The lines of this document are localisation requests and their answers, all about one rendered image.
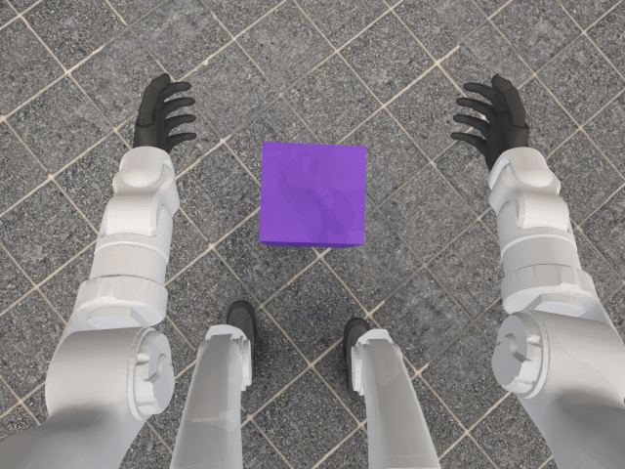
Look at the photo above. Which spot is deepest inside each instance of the carton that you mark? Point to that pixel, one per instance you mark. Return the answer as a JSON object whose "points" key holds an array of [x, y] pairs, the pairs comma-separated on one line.
{"points": [[312, 195]]}

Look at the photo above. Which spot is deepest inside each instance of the right robot forearm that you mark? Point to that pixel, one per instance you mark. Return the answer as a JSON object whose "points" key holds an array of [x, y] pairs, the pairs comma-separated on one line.
{"points": [[537, 245]]}

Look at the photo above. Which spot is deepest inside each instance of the robot left thigh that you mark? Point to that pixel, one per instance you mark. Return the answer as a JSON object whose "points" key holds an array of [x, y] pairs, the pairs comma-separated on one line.
{"points": [[209, 435]]}

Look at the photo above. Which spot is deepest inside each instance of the left robot hand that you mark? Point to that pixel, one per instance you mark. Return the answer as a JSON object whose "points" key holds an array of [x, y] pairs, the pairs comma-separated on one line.
{"points": [[152, 127]]}

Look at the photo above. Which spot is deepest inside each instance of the right robot upper arm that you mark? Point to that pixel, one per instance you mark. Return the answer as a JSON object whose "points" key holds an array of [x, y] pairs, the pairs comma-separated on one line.
{"points": [[569, 375]]}

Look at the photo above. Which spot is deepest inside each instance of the left robot upper arm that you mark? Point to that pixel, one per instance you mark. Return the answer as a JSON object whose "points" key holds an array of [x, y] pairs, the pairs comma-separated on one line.
{"points": [[103, 386]]}

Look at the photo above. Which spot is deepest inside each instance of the right robot hand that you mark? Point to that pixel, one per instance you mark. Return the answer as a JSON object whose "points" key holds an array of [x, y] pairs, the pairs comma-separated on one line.
{"points": [[507, 128]]}

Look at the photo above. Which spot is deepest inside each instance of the right robot foot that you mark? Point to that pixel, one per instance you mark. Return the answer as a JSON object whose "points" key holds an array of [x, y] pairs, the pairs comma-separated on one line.
{"points": [[353, 330]]}

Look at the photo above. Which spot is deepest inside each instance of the left robot forearm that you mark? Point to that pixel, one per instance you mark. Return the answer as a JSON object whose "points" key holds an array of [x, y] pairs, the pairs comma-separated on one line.
{"points": [[126, 283]]}

